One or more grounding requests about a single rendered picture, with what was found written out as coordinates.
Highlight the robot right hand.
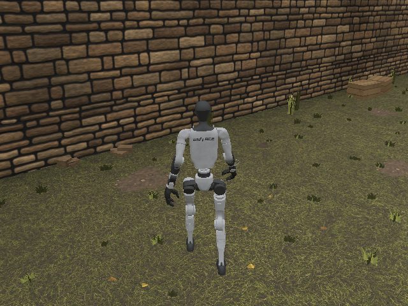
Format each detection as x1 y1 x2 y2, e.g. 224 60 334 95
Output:
222 169 237 180

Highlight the robot left hand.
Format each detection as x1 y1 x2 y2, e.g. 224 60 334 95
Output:
164 187 179 207

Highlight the robot left forearm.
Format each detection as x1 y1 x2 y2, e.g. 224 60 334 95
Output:
166 156 180 189

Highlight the robot torso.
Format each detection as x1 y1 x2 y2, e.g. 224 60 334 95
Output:
189 125 218 191

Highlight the robot right forearm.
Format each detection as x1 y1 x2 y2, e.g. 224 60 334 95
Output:
226 151 236 172

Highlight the left robot upper arm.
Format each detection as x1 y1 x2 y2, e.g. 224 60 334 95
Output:
174 129 190 165

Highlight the robot head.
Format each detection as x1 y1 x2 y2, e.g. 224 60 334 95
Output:
193 101 214 131

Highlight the right robot upper arm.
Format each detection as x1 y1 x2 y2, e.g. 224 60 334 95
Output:
216 127 233 161

